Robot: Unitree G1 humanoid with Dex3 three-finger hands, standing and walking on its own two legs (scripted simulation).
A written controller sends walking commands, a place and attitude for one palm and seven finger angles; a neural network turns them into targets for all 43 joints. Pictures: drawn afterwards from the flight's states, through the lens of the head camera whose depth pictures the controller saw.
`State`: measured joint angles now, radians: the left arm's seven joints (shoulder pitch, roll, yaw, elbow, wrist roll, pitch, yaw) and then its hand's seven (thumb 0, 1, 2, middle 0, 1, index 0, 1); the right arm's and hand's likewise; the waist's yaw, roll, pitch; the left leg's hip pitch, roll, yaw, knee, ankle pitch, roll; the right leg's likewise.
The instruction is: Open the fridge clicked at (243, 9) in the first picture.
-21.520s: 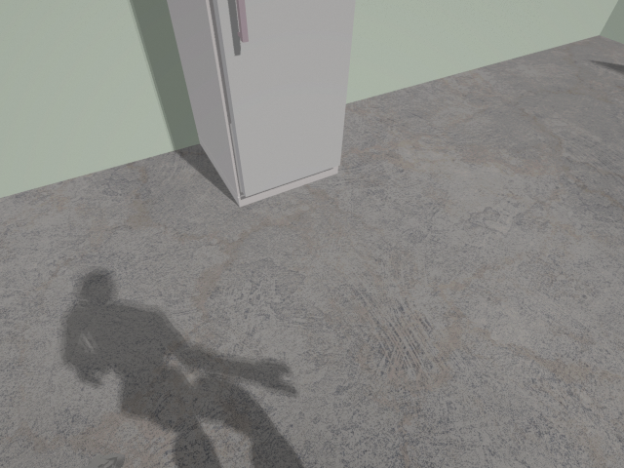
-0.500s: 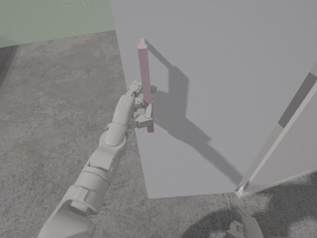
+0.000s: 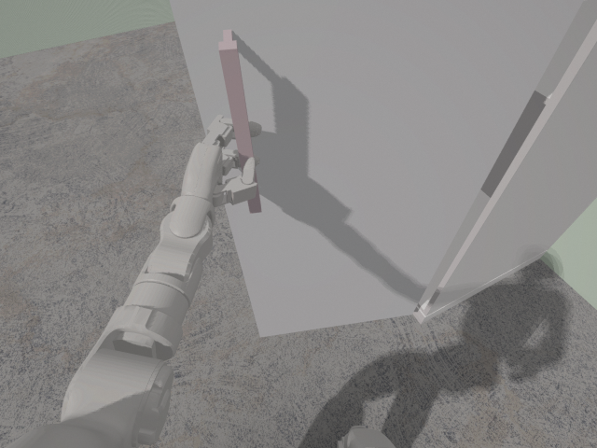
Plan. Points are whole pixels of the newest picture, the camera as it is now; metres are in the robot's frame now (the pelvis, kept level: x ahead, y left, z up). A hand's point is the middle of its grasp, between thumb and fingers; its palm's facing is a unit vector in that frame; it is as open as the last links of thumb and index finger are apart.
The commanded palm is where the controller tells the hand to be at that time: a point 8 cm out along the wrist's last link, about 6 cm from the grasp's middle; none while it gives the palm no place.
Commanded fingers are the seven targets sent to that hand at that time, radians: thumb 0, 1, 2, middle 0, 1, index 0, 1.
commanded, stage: stop walking and hold the door back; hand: left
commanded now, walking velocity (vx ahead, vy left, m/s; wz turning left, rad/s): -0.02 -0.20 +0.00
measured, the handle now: (243, 136) +0.50 +0.07 +0.15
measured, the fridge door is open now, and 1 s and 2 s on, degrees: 71 70 69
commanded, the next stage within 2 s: loosen the grip on the handle in 0.28 s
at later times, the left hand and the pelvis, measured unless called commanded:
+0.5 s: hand (237, 183) +0.43 +0.08 +0.13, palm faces -0.15 -0.97 -0.20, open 7.3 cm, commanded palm +0.40 +0.12 +0.11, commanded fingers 0.00 0.05 0.49 -0.45 -1.40 -0.45 -1.40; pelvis +0.01 -0.01 +0.00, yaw +1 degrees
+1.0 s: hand (233, 174) +0.45 +0.08 +0.12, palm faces -0.11 -0.98 -0.18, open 14.4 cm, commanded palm +0.41 +0.14 +0.12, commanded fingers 0.00 -0.55 0.20 -0.25 -1.15 -0.25 -1.15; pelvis +0.01 +0.01 +0.00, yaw -2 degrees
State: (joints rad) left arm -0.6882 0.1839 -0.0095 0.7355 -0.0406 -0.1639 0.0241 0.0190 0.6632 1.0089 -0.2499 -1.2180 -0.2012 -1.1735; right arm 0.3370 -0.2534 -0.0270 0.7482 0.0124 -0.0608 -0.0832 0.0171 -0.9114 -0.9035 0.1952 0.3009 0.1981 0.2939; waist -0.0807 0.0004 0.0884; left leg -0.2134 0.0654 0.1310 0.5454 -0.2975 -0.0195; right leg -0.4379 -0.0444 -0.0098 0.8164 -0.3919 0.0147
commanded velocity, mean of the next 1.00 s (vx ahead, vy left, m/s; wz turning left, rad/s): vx -0.02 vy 0.00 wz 0.00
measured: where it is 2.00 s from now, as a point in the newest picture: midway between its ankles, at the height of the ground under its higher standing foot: outside the picture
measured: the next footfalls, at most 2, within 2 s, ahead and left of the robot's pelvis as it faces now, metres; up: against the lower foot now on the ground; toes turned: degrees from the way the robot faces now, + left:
none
